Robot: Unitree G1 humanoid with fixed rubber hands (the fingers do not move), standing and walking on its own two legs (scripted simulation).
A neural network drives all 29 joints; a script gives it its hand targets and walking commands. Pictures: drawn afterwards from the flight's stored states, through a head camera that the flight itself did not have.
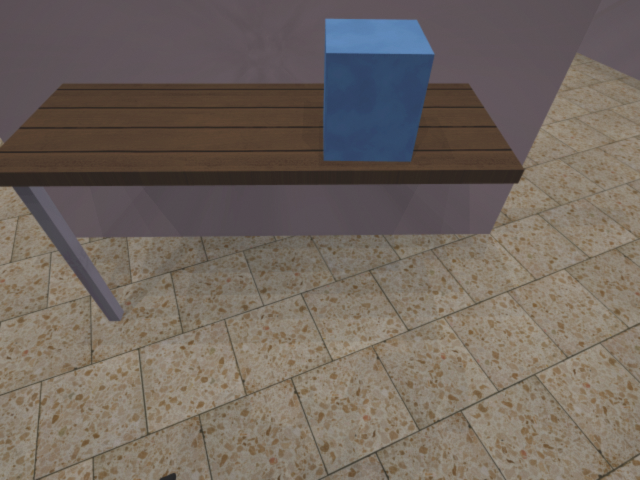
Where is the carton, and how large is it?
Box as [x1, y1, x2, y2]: [323, 19, 434, 161]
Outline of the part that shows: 325,19 323,108 324,160 410,161 434,54 417,21 390,19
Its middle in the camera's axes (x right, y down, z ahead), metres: +0.12 -0.34 +0.90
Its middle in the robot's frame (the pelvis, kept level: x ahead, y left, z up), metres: +0.93 -0.09 +0.06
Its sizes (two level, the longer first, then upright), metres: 0.210 0.200 0.250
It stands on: a table, 0.69 m high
